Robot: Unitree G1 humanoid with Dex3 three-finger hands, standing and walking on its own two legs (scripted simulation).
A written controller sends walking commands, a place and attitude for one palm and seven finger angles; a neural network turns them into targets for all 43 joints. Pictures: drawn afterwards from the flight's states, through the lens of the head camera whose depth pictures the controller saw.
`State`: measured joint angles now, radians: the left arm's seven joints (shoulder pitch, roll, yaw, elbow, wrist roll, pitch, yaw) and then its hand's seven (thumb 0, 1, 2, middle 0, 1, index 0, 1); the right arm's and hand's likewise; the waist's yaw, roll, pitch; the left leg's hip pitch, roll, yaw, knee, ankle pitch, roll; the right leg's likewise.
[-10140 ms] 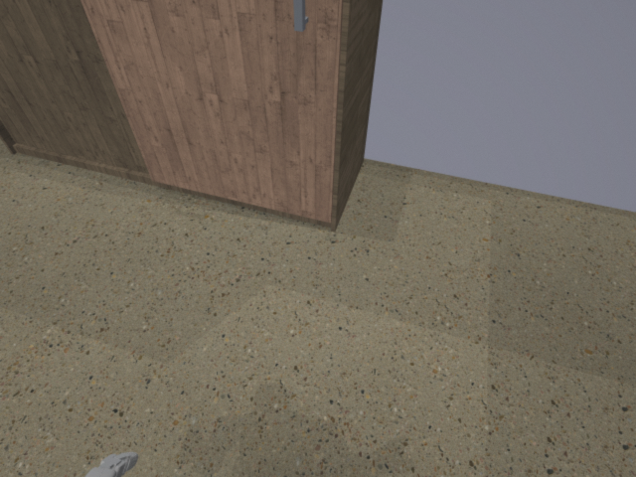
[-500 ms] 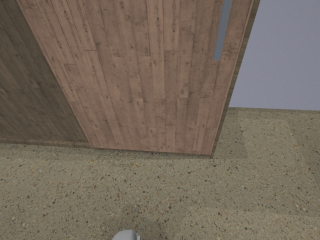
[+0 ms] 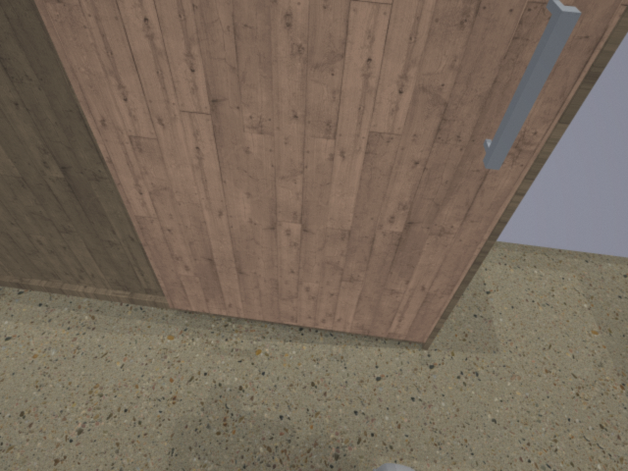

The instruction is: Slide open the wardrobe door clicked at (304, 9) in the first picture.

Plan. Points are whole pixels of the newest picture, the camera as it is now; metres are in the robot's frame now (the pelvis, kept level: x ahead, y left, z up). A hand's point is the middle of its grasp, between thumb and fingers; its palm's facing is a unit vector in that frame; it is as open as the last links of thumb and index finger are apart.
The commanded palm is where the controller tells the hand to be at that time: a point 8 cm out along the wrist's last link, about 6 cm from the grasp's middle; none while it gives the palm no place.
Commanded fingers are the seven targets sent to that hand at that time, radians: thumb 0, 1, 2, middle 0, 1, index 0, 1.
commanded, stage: take the last steps up to it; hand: right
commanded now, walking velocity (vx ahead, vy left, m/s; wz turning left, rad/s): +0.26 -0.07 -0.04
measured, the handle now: (519, 92) +0.64 -0.26 +0.20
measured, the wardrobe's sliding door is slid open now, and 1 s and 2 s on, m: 0.00 0.00 0.00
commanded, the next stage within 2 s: come to a stop and stand still in 0.28 s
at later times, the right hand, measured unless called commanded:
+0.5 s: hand out of the picture +0.10 -0.22 -0.18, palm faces +0.07 +0.99 -0.14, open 7.4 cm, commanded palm none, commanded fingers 0.00 -0.90 -0.90 0.20 0.30 0.20 0.30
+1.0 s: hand (448, 455) +0.20 -0.19 -0.15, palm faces +0.01 +0.96 -0.28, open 7.4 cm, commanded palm none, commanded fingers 0.00 -0.90 -0.90 0.20 0.30 0.20 0.30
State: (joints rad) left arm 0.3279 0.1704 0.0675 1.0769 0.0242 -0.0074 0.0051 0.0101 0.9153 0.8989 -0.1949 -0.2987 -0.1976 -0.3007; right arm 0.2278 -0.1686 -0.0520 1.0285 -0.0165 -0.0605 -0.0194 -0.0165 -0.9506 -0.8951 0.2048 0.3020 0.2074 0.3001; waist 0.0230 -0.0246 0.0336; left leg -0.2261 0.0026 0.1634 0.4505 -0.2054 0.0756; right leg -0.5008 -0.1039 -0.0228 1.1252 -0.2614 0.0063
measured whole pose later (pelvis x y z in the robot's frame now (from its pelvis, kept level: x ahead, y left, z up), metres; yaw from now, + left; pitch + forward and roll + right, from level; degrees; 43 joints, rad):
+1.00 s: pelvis +0.12 +0.00 +0.00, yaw +1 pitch -1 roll -3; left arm 0.24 0.20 0.08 1.06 0.01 0.07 0.01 0.01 0.92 0.90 -0.20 -0.30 -0.20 -0.30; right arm 0.17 -0.15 -0.03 0.99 -0.02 0.01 -0.03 0.00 -0.90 -0.90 0.20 0.30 0.21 0.30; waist 0.00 -0.04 0.08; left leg -0.30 0.05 0.09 0.51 -0.20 0.05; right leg -0.37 -0.02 0.00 1.04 -0.42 0.04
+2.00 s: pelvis +0.12 +0.00 -0.01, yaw +1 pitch -1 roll -1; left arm 0.30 0.15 0.01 1.09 0.01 -0.02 0.04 0.02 0.93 0.90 -0.20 -0.30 -0.20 -0.30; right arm 0.22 -0.14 -0.01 1.09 -0.01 -0.03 -0.04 0.00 -0.93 -0.90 0.20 0.30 0.21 0.30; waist 0.02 -0.07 0.01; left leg -0.25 0.01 0.05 0.60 -0.33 0.02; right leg -0.10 -0.05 -0.01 0.51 -0.39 0.05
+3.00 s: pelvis +0.09 -0.02 +0.00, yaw +1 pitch -1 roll -1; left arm 0.31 0.14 0.00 1.12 0.01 -0.02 0.03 0.01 0.91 0.90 -0.20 -0.30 -0.20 -0.30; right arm 0.26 -0.16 -0.01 1.09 -0.02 -0.01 -0.03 0.00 -0.91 -0.90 0.20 0.30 0.20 0.30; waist 0.00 -0.01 0.06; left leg -0.25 0.03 0.04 0.52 -0.25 0.00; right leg -0.12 -0.03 -0.01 0.47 -0.33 0.03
